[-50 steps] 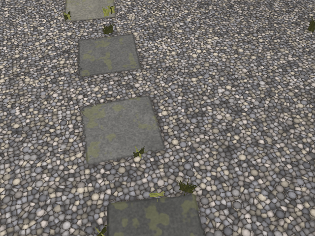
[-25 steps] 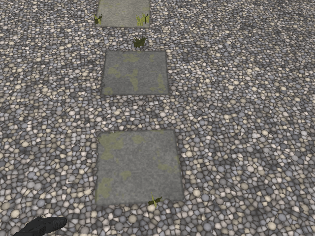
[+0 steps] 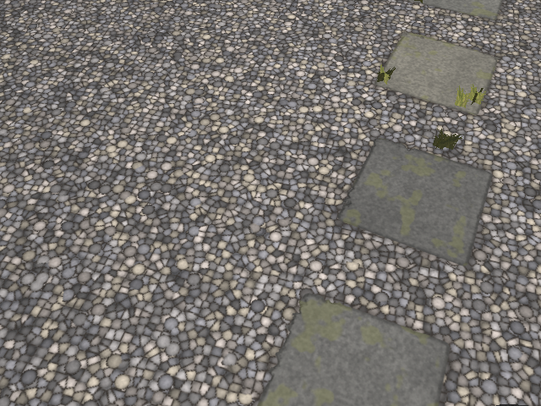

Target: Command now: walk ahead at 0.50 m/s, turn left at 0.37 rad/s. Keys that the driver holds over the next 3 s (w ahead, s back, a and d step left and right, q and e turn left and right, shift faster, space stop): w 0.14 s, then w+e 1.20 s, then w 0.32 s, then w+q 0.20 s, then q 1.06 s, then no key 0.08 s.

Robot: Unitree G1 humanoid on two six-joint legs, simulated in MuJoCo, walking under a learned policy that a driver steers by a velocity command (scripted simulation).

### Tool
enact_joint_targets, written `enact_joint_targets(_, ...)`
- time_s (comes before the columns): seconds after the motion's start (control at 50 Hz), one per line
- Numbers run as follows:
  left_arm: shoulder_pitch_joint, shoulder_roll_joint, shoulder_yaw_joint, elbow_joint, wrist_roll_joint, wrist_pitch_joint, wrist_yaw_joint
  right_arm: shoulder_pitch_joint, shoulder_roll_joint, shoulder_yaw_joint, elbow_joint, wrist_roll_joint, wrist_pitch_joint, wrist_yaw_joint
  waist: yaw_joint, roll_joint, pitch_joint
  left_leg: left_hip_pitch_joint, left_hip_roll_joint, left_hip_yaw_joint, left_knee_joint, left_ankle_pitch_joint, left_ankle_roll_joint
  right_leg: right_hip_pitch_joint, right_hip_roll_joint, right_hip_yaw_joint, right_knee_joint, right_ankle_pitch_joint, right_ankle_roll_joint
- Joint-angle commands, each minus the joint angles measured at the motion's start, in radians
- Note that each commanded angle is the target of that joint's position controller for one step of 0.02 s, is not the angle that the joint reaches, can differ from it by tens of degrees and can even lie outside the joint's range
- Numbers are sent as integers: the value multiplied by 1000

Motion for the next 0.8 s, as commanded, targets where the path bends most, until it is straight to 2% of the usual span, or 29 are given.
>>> enact_joint_targets(0.02,-20,171,33,-47,-17,-5,-1,-102,-12,10,-98,2,-21,17,-11,-95,32,59,-26,46,-122,36,20,-24,-267,102,-91,316,-165)
enact_joint_targets(0.06,1,189,37,-27,-28,8,-1,-132,-31,6,-119,0,-23,24,-22,-107,43,65,-42,60,-175,-42,46,45,-299,105,-57,387,-156)
enact_joint_targets(0.08,1,201,39,-20,-32,14,0,-123,-46,0,-122,-3,-23,26,-41,-120,31,103,-61,77,-198,-88,63,71,-306,96,-14,503,-148)
enact_joint_targets(0.1,-5,214,40,-15,-34,20,3,-73,-69,-12,-113,-8,-23,25,-82,-137,-9,199,-93,102,-226,-111,83,82,-301,76,67,673,-134)
enact_joint_targets(0.12,-14,212,36,-11,-35,27,7,58,-104,-34,-75,-10,-23,21,-161,-130,-87,398,-130,131,-283,-57,111,47,-271,32,225,800,-108)
enact_joint_targets(0.14,-3,181,21,-17,-22,25,13,214,-164,-63,-28,-10,-18,9,-227,-108,-184,670,-114,85,-261,-12,138,-102,-227,1,437,716,-70)
enact_joint_targets(0.16,57,78,-19,-60,7,10,3,332,-277,-85,-12,-29,-14,-8,-222,107,-334,1073,174,-350,-262,-67,276,-512,-105,-3,845,208,-4)
enact_joint_targets(0.18,77,69,-29,-39,-8,-15,-5,344,-250,-70,-19,-23,-19,-8,-212,166,-476,1122,321,-697,-421,-93,362,-650,-6,195,1056,-352,2)
enact_joint_targets(0.2,-9,155,0,-60,-48,-21,-12,302,-182,-47,-11,-26,-27,-2,-225,82,-344,1020,285,-548,-436,-95,308,-740,-56,262,1117,-313,-10)
enact_joint_targets(0.22,-67,147,-3,-80,-55,-22,-11,246,-150,-36,-4,-21,-33,-1,-195,66,-213,869,241,-380,-450,-43,267,-755,-99,239,1074,-232,-18)
enact_joint_targets(0.24,-85,134,-2,-77,-35,-16,-6,181,-114,-26,2,-20,-39,2,-155,26,-140,736,195,-279,-482,-10,237,-723,-135,230,1004,-155,-14)
enact_joint_targets(0.26,-67,132,5,-68,-24,-1,-3,133,-79,-17,0,-24,-48,5,-117,52,-101,636,160,-201,-523,21,216,-663,-161,239,958,-95,-10)
enact_joint_targets(0.28,-28,115,4,-54,-26,17,-4,105,-69,-16,3,-28,-57,6,-89,71,-90,569,147,-156,-568,15,210,-603,-170,247,947,-47,-3)
enact_joint_targets(0.32,-8,79,0,-45,-28,42,0,92,-72,-22,23,-33,-79,4,-66,50,-64,513,145,-82,-626,61,217,-590,-165,253,926,15,14)
enact_joint_targets(0.38,-75,66,2,-69,-22,49,5,114,-79,-27,58,-44,-89,-11,-76,20,-14,534,137,21,-655,120,201,-680,-151,289,814,147,29)
enact_joint_targets(0.44,-143,47,-4,-91,-17,40,-11,121,-93,-29,77,-40,-88,-23,-97,13,7,565,115,119,-667,133,169,-676,-131,260,627,313,23)
enact_joint_targets(0.48,-214,29,-14,-116,-13,37,-24,144,-110,-34,92,-35,-84,-30,-127,1,33,590,125,159,-678,131,159,-667,-122,213,527,365,13)
enact_joint_targets(0.54,-299,21,-23,-164,-13,37,-43,197,-128,-42,125,-22,-66,-36,-162,-13,66,702,161,191,-646,174,151,-713,-114,176,436,326,-13)
enact_joint_targets(0.58,-331,28,-22,-197,-13,36,-57,211,-141,-48,138,-13,-47,-40,-164,-6,68,780,184,207,-593,267,140,-732,-100,144,404,240,-37)
enact_joint_targets(0.6,-328,35,-18,-210,-15,37,-64,203,-151,-50,138,-11,-38,-43,-151,5,56,802,188,222,-550,385,129,-706,-82,120,392,191,-54)
enact_joint_targets(0.64,-261,71,1,-215,-16,43,-68,183,-182,-57,131,-8,-21,-53,-100,49,-18,825,183,248,-396,738,102,-568,-10,54,401,84,-95)
enact_joint_targets(0.66,-154,109,22,-197,-19,45,-64,171,-192,-58,127,-7,-12,-58,-38,55,-81,801,167,262,-242,840,85,-425,33,35,388,61,-122)
enact_joint_targets(0.68,4,167,54,-162,-20,47,-51,158,-186,-52,121,-3,-11,-62,50,28,-163,688,123,284,-16,759,48,-174,63,59,314,129,-163)
enact_joint_targets(0.7,110,266,80,-144,-21,59,-26,197,-112,-26,98,-35,-26,-60,54,-157,-257,408,54,280,313,208,2,125,-133,363,313,200,-234)
enact_joint_targets(0.72,61,310,81,-177,-21,47,-29,259,-16,8,51,-35,-63,-41,-42,-321,-393,20,-176,89,640,-531,-52,410,-348,965,143,18,-453)
enact_joint_targets(0.74,83,223,57,-183,-15,41,-34,139,-116,-11,40,2,-100,-23,39,-166,-394,-92,-117,-70,669,-492,-21,415,-338,946,64,-40,-403)
enact_joint_targets(0.76,50,178,46,-181,-13,33,-32,70,-125,-11,14,26,-116,-16,29,-128,-256,-132,-76,-54,615,-412,3,299,-303,793,62,-2,-360)
enact_joint_targets(0.78,-16,154,38,-190,-15,29,-31,61,-110,-8,19,9,-121,-22,-27,-28,-156,-93,-29,-45,512,-344,6,132,-257,675,59,101,-323)
enact_joint_targets(0.8,-74,117,27,-204,-12,28,-27,62,-124,-17,27,-18,-115,-29,-62,-30,-114,-25,0,-41,426,-307,-2,13,-222,592,47,201,-304)
Next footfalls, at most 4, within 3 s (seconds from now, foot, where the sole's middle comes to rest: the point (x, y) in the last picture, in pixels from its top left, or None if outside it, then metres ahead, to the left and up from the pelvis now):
0.14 left None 0.25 0.15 -0.78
0.68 right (348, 379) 0.54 -0.10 -0.78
1.16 left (311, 262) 0.86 0.00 -0.78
1.66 right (444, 255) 0.92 -0.38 -0.78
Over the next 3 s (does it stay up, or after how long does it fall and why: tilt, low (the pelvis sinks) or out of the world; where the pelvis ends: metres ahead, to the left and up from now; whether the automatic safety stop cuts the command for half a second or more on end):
stays up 1.13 -0.40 0.00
